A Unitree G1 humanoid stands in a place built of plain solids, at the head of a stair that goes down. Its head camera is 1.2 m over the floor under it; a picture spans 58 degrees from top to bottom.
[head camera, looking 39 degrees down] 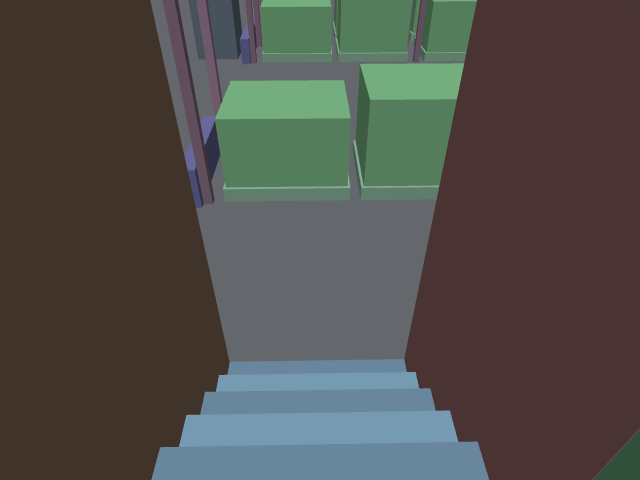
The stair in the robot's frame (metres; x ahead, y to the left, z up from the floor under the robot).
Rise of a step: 0.19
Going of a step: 0.21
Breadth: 1.02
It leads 1 degrees to the left of straight ahead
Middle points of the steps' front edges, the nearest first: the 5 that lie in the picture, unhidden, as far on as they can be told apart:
0.67 0.00 -0.19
0.88 0.00 -0.37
1.10 0.01 -0.56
1.31 0.01 -0.75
1.53 0.02 -0.94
